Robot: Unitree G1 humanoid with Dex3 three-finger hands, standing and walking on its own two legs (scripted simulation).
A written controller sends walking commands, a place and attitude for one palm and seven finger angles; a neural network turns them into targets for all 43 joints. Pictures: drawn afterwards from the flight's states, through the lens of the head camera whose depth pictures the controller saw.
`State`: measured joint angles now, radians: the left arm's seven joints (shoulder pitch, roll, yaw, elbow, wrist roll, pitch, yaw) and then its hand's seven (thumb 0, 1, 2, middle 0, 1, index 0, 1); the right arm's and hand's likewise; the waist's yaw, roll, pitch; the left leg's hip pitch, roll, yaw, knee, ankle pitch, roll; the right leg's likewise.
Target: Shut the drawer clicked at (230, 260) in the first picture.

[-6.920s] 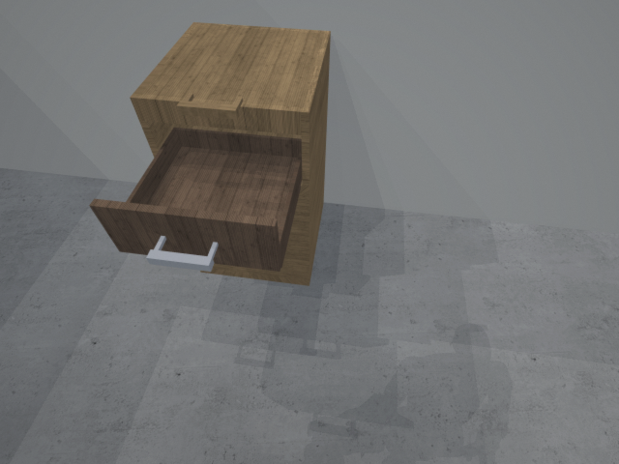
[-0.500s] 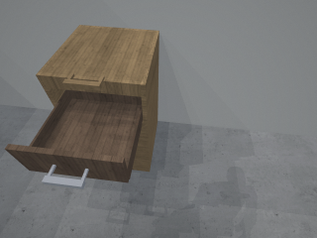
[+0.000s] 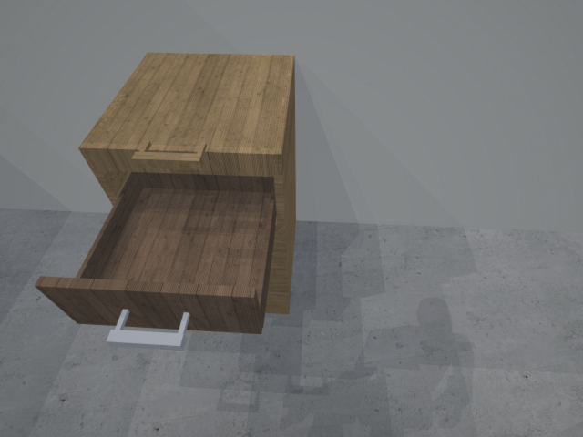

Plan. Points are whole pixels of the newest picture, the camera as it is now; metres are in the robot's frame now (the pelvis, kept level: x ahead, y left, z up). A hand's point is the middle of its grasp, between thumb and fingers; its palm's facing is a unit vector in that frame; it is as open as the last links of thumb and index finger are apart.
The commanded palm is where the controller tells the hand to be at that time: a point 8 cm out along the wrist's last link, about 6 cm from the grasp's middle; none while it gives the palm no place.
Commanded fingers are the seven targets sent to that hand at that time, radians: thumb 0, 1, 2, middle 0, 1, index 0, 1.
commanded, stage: shuffle to correct the standing spot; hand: left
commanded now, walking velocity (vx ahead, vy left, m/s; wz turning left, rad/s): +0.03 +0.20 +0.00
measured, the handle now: (151, 328) +0.31 +0.30 -0.15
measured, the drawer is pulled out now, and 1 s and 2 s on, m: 0.29 0.29 0.29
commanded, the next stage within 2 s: come to a stop and stand still in 0.14 s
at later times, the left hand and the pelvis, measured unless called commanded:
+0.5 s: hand out of the picture +0.05 +0.31 -0.17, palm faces +0.08 -0.96 -0.26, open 7.4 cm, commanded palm none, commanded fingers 0.00 0.90 0.90 -0.20 -0.30 -0.20 -0.30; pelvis +0.00 +0.09 +0.00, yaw +2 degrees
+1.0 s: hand out of the picture +0.03 +0.25 -0.17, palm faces +0.07 -0.97 -0.22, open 7.4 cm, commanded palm none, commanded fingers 0.00 0.90 0.90 -0.20 -0.30 -0.20 -0.30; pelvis +0.00 +0.07 +0.00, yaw +3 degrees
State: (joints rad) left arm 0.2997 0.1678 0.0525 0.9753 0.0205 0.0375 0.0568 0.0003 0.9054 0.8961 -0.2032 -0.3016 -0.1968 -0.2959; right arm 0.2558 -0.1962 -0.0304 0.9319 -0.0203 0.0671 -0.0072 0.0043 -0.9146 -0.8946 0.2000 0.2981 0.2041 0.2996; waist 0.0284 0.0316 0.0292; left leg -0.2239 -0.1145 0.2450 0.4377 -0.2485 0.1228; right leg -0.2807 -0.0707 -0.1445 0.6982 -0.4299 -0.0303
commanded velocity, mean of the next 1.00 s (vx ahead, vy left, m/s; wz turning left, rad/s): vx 0.00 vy -0.04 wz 0.00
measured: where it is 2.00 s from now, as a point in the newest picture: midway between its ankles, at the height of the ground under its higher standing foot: outside the picture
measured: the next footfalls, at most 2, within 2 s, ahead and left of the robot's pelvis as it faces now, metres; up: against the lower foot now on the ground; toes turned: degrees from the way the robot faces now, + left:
right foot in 0.02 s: +0.01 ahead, -0.12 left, +0.00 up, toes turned -10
left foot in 0.30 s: +0.06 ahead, +0.26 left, +0.00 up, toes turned +4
